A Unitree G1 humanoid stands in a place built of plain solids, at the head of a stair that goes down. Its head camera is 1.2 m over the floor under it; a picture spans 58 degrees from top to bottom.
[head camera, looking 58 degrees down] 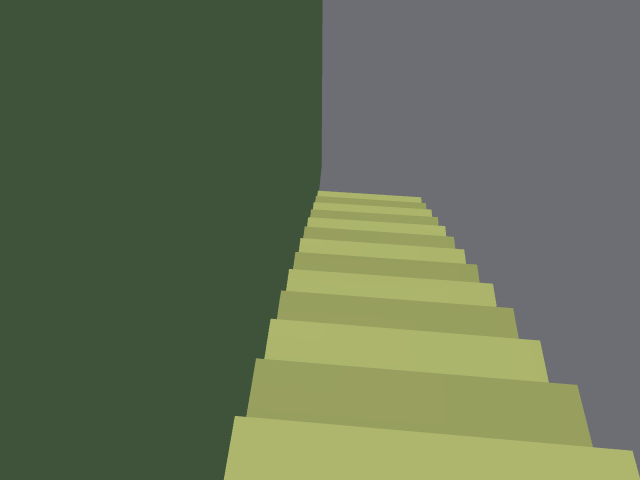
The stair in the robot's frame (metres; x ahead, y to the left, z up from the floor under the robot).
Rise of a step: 0.18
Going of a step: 0.21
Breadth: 1.11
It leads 5 degrees to the right of straight ahead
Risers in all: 13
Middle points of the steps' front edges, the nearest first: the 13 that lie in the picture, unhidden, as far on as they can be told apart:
0.17 -0.23 0.00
0.38 -0.25 -0.18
0.58 -0.27 -0.36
0.79 -0.28 -0.54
0.99 -0.30 -0.72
1.20 -0.32 -0.90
1.40 -0.33 -1.08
1.61 -0.35 -1.26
1.81 -0.37 -1.44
2.02 -0.38 -1.62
2.22 -0.40 -1.79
2.43 -0.42 -1.97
2.63 -0.43 -2.15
